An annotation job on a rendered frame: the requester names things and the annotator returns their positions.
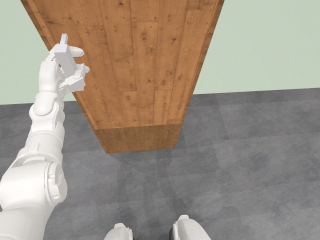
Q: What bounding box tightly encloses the left robot hand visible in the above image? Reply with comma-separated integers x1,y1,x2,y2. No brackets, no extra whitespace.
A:
38,43,90,100

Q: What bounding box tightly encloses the handle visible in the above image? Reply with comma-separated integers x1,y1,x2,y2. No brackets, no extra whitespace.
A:
53,33,84,91

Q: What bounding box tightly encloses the left robot upper arm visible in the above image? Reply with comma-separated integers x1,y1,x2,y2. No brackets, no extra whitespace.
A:
0,161,68,240

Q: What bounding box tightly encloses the robot left shin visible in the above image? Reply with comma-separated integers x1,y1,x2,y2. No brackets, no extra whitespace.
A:
114,223,125,228

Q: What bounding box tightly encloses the left robot forearm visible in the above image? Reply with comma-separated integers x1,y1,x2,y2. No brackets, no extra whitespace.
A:
0,91,65,210

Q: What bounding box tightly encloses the cupboard door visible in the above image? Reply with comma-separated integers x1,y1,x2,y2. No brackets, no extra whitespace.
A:
27,0,219,130

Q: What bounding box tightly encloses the right robot thigh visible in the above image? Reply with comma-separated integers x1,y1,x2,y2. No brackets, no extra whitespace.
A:
173,218,211,240

